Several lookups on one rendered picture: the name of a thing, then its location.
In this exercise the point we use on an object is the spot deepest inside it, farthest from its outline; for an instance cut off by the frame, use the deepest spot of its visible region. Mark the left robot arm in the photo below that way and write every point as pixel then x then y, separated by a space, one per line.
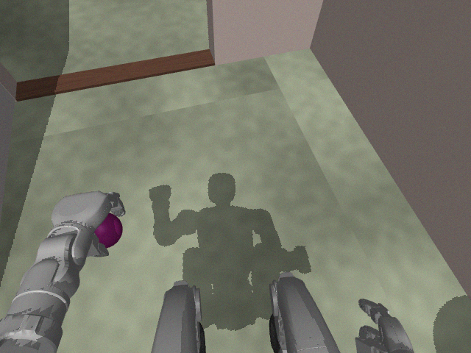
pixel 33 322

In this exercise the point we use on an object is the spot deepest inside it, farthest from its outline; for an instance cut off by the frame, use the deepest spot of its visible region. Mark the right robot hand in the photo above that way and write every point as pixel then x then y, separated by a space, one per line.
pixel 391 335

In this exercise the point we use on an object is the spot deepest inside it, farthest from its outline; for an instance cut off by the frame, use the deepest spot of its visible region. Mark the ball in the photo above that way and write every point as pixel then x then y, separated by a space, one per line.
pixel 109 231

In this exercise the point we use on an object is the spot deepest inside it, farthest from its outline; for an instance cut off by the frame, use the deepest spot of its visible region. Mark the left robot hand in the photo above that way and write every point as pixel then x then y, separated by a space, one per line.
pixel 89 210

